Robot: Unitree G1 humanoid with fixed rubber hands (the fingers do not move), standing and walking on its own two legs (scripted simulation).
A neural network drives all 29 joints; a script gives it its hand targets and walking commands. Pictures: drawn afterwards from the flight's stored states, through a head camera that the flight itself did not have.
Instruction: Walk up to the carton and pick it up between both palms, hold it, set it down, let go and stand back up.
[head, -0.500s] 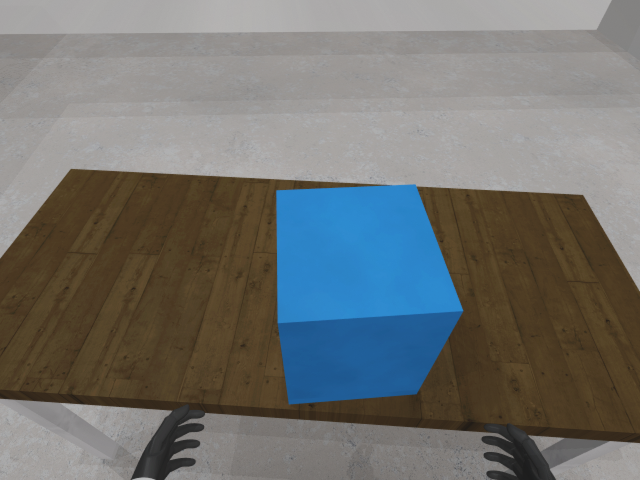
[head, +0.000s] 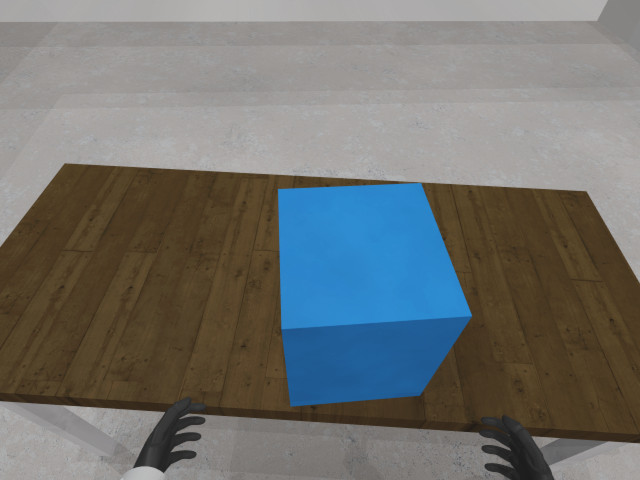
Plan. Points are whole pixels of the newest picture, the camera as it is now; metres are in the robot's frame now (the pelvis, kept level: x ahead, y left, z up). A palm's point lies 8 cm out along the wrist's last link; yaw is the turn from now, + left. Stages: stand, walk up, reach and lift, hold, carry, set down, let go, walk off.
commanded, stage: let go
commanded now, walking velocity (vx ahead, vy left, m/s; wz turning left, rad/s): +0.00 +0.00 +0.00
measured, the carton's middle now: (353, 298) +0.37 -0.01 -0.01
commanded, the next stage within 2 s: stand in 0.20 s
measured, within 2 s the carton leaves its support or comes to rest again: neither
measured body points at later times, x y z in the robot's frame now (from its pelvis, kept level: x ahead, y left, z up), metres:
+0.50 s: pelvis -0.02 +0.00 -0.01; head +0.00 +0.02 +0.44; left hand +0.14 +0.30 -0.08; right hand +0.14 -0.27 -0.09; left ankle -0.04 +0.13 -0.75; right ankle -0.04 -0.11 -0.75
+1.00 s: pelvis -0.02 +0.00 -0.01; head -0.01 +0.02 +0.44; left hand +0.13 +0.30 -0.09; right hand +0.13 -0.28 -0.10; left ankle -0.04 +0.13 -0.75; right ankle -0.04 -0.11 -0.75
